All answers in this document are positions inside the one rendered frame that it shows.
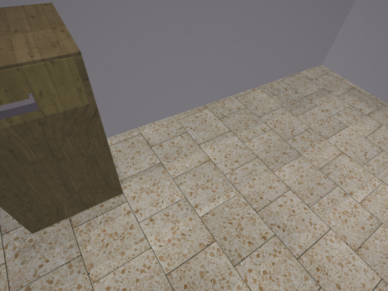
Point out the cabinet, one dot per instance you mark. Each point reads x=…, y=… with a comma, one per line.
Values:
x=58, y=165

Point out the drawer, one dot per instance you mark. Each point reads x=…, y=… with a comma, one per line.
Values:
x=55, y=85

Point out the handle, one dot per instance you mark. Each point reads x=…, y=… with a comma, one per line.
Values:
x=18, y=108

